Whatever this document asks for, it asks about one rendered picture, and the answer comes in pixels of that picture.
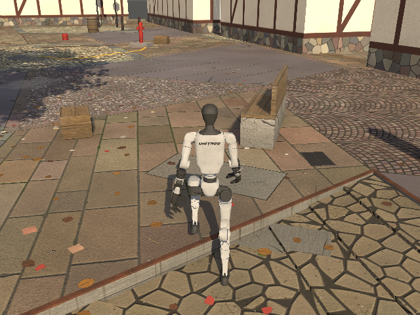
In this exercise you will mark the robot right forearm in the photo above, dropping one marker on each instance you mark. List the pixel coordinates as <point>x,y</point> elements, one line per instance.
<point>236,170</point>

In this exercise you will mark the robot left upper arm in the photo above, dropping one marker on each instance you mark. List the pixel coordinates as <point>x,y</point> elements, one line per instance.
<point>186,149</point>

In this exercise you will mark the right robot hand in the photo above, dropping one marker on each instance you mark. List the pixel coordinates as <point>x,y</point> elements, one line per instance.
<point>232,175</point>

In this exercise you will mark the robot right upper arm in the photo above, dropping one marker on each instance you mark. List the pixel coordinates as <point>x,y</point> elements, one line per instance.
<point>232,149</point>

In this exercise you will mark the robot left forearm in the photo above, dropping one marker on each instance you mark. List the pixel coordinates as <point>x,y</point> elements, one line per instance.
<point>179,179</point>

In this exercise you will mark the left robot shin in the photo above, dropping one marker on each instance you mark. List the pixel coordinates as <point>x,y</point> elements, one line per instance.
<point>195,204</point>

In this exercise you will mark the left robot hand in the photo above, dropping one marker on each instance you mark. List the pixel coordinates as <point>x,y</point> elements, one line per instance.
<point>175,202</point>

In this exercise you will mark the robot torso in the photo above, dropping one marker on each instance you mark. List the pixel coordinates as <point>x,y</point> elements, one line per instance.
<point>209,159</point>

